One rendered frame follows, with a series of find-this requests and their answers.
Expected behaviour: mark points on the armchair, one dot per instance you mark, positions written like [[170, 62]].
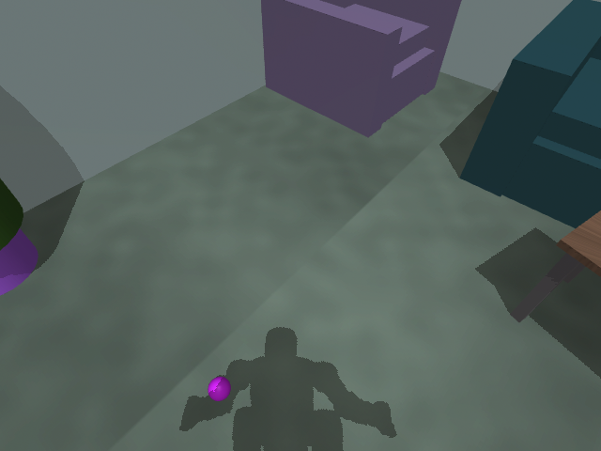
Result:
[[357, 62]]

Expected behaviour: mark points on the ball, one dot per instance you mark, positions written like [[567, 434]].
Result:
[[219, 388]]

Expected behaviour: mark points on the potted plant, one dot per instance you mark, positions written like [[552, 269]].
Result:
[[18, 255]]

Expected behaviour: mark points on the coffee table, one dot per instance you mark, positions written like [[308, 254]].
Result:
[[583, 249]]

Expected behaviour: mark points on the sofa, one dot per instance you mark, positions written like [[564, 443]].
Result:
[[540, 144]]

